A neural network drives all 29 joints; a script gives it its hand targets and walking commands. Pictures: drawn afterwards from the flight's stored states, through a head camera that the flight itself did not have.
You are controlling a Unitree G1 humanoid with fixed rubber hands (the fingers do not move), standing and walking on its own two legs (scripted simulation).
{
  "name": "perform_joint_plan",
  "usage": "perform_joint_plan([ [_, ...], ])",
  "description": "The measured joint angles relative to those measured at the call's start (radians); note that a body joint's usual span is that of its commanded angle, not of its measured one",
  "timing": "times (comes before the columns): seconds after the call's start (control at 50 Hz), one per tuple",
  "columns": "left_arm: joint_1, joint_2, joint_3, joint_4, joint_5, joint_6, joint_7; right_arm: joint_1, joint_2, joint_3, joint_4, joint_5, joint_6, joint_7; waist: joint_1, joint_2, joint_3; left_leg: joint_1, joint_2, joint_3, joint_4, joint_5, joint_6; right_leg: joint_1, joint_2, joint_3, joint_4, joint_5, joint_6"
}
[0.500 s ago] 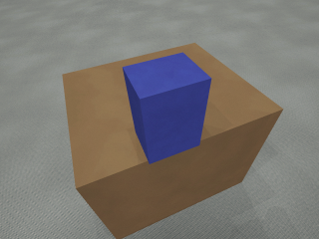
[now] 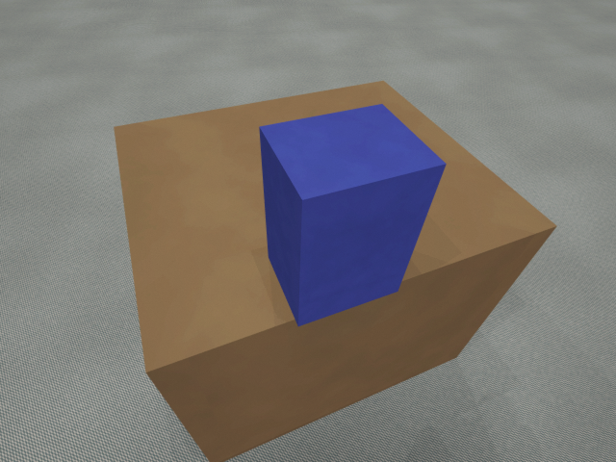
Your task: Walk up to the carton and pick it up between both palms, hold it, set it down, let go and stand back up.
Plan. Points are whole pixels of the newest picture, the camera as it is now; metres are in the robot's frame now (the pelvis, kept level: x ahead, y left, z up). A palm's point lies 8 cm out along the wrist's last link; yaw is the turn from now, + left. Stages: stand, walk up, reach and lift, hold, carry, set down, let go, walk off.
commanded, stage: walk up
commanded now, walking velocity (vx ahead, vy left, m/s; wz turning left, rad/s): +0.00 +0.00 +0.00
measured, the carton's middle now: (338, 220) +0.48 -0.04 +0.05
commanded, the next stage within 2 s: none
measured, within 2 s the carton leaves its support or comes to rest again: neither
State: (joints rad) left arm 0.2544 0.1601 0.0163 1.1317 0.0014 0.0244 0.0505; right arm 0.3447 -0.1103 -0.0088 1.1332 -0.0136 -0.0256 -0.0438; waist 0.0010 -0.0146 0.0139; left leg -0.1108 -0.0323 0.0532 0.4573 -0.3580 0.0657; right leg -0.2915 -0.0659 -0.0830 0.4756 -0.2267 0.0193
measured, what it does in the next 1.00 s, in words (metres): steps to the right: right foot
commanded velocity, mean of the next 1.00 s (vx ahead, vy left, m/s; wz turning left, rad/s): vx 0.03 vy -0.11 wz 0.22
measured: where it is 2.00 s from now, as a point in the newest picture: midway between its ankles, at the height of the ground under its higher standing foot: outside the picture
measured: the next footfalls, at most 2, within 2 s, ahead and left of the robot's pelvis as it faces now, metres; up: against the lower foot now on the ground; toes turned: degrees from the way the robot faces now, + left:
right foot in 0.90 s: +0.20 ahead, -0.30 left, +0.00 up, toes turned +8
left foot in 1.62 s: +0.07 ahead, +0.03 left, +0.00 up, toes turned +22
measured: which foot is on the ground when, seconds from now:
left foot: down 0.00-0.90, up 0.92-1.00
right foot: down 0.00-0.48, up 0.50-0.88, down 0.90-1.00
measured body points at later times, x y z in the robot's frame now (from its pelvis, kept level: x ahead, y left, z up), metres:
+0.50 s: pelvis +0.02 -0.01 +0.00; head +0.04 -0.01 +0.45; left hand +0.00 +0.20 -0.16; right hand -0.03 -0.21 -0.16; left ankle -0.07 +0.07 -0.74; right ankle +0.00 -0.13 -0.73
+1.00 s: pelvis +0.10 -0.19 -0.01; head +0.17 -0.21 +0.43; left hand +0.19 +0.07 -0.13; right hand +0.10 -0.46 -0.17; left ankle -0.06 -0.02 -0.66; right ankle +0.16 -0.31 -0.74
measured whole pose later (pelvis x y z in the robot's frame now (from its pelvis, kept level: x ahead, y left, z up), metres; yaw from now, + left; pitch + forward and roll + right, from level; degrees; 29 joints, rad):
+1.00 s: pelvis +0.10 -0.19 -0.01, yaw +13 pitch +4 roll +1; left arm 0.07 0.19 0.03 0.89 0.00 0.01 0.00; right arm 0.37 -0.29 -0.06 0.98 -0.02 0.02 -0.05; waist -0.08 0.08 0.09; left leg -0.38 0.08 -0.11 1.07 -0.61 -0.04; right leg -0.43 -0.07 -0.06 0.61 -0.24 0.02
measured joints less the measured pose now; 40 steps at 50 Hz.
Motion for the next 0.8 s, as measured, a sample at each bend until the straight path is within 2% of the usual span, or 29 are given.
perform_joint_plan([
  [0.1, -0.023, -0.003, -0.001, 0.017, -0.009, 0.004, -0.013, 0.017, 0.045, 0.025, -0.004, -0.005, -0.013, -0.009, -0.003, -0.011, 0.02, 0.044, -0.009, 0.007, -0.053, 0.02, 0.003, 0.025, 0.001, -0.004, 0.039, -0.067, -0.023],
  [0.16, -0.029, -0.012, -0.004, 0.019, -0.01, 0.001, -0.011, 0.031, 0.061, 0.03, -0.002, -0.004, -0.013, -0.013, -0.001, -0.01, 0.021, 0.051, -0.021, 0.016, -0.058, 0.016, 0.006, 0.048, 0.005, -0.005, 0.038, -0.064, -0.031],
  [0.24, -0.034, -0.043, -0.014, 0.033, -0.008, -0.012, -0.006, 0.036, 0.048, 0.029, 0.006, 0.004, -0.009, -0.015, -0.014, 0.038, 0.03, 0.063, -0.018, 0.01, -0.055, 0.006, 0.003, 0.086, 0.01, -0.015, -0.002, -0.027, 0.002],
  [0.3, -0.031, -0.048, -0.015, 0.045, -0.01, -0.022, -0.006, 0.038, 0.039, 0.025, 0.014, 0.006, -0.008, -0.014, -0.014, 0.055, 0.025, 0.075, -0.012, 0.004, -0.07, 0.011, -0.001, 0.101, 0.016, -0.021, -0.018, -0.029, 0.001],
  [0.48, 0.002, -0.061, -0.015, 0.066, -0.004, -0.023, -0.001, 0.008, -0.001, 0.017, 0.035, 0.015, -0.002, -0.011, -0.004, 0.038, 0.033, 0.098, 0.004, -0.001, -0.092, 0.019, -0.016, 0.126, 0.032, -0.029, -0.044, -0.021, -0.014],
  [0.52, 0.005, -0.042, 0.004, 0.049, 0.015, 0.002, -0.008, 0.02, 0.0, 0.013, 0.012, -0.004, -0.001, -0.013, -0.031, 0.025, 0.034, 0.074, 0.011, -0.025, -0.066, 0.012, -0.019, 0.074, 0.041, -0.03, 0.095, -0.088, 0.004],
  [0.56, -0.008, -0.003, 0.021, 0.023, 0.035, 0.031, -0.015, 0.053, 0.002, -0.006, -0.003, -0.021, 0.004, -0.026, -0.061, 0.016, 0.028, 0.042, 0.036, -0.073, -0.042, 0.007, -0.031, -0.024, 0.071, -0.017, 0.326, -0.149, 0.03],
  [0.6, -0.023, 0.033, 0.034, -0.022, 0.037, 0.042, -0.024, 0.088, -0.009, -0.022, -0.003, -0.031, 0.015, -0.034, -0.066, 0.008, 0.025, 0.016, 0.066, -0.109, -0.037, 0.009, -0.051, -0.124, 0.081, -0.004, 0.492, -0.133, 0.055],
  [0.64, -0.048, 0.064, 0.044, -0.069, 0.033, 0.04, -0.034, 0.12, -0.026, -0.031, 0.0, -0.036, 0.019, -0.035, -0.062, 0.0, 0.034, 0.0, 0.09, -0.139, -0.037, 0.012, -0.074, -0.198, 0.07, 0.02, 0.571, -0.079, 0.07],
  [0.72, -0.095, 0.102, 0.053, -0.146, 0.03, 0.041, -0.05, 0.164, -0.064, -0.049, -0.011, -0.039, 0.012, -0.031, -0.053, -0.005, 0.053, -0.015, 0.136, -0.174, -0.036, 0.005, -0.118, -0.297, 0.025, 0.063, 0.596, -0.011, 0.085],
  [0.8, -0.144, 0.109, 0.049, -0.188, 0.024, 0.055, -0.063, 0.173, -0.092, -0.058, -0.045, -0.045, 0.007, -0.033, -0.083, 0.019, 0.064, -0.018, 0.192, -0.207, -0.032, -0.018, -0.169, -0.293, 0.004, 0.062, 0.423, -0.015, 0.09],
])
